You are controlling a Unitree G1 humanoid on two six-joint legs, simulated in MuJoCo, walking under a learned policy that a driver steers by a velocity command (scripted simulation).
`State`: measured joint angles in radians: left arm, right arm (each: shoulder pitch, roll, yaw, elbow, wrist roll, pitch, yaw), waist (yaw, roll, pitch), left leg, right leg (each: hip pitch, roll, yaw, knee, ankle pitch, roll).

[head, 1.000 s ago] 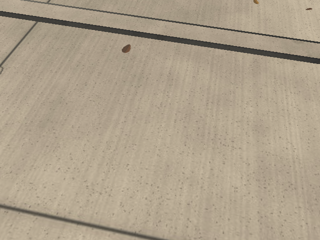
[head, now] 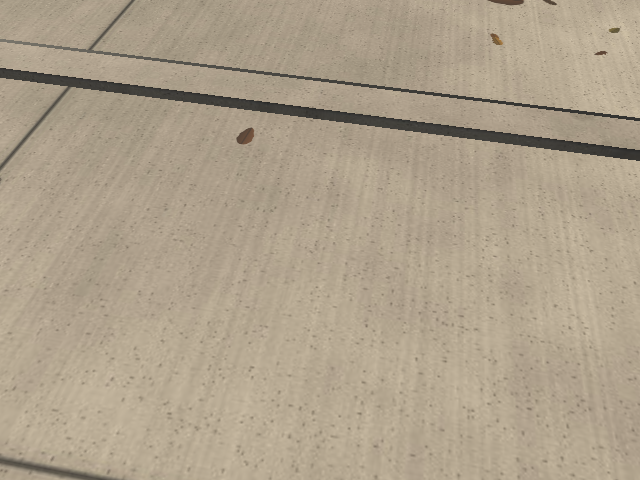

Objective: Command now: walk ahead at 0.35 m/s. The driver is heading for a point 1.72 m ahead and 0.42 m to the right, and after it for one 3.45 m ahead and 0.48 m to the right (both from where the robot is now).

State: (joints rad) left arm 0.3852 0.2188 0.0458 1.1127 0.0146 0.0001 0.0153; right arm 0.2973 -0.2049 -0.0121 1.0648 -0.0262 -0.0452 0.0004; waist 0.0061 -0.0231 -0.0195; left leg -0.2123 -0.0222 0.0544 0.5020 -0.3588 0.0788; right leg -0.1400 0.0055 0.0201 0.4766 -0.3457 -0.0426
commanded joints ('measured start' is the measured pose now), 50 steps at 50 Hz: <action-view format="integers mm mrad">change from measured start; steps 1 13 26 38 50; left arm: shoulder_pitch -165 -387 -85 64 98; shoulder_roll -8 23 157 62 105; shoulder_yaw -11 -7 47 -2 2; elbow -127 -209 -142 -70 -44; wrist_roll -4 16 -9 -5 5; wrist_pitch -37 -40 -63 -111 -98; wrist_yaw -14 -53 -24 -14 7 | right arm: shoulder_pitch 352 282 163 -201 32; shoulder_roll -176 -57 -90 -32 -116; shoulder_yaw -46 -3 -32 -28 -66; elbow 59 44 -35 -166 -116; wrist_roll -2 8 12 -4 -11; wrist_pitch -22 -60 -50 3 -41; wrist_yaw -16 -18 -3 31 -2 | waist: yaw -153 -45 49 5 -138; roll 313 109 -36 -18 -35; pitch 85 155 -40 130 -72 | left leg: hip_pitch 396 246 -436 -436 132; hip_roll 329 194 35 124 8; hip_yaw -564 -163 -120 -7 25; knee -396 -361 871 344 -51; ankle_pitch -400 561 7 318 248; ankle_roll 83 98 31 -54 93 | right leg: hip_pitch -581 -611 247 14 149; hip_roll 46 -47 -363 -158 -173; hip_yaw -76 -116 527 43 -45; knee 341 400 -256 -364 216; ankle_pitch -195 204 -149 474 946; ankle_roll -46 12 -276 -149 -99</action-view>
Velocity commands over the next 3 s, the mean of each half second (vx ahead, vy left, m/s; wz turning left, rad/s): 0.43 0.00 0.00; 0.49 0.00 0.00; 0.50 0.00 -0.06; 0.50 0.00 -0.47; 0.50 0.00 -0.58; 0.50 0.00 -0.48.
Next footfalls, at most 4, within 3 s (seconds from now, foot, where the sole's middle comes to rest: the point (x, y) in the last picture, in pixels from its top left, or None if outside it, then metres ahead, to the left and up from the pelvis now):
0.46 right None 0.38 -0.07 -0.77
1.00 left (283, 415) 0.69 0.09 -0.77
1.56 right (356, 311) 0.99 -0.08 -0.77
2.12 left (326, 215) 1.34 -0.01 -0.77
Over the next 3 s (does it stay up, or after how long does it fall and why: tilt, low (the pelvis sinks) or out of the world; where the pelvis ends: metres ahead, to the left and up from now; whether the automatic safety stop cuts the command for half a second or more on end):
stays up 1.48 -0.32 0.01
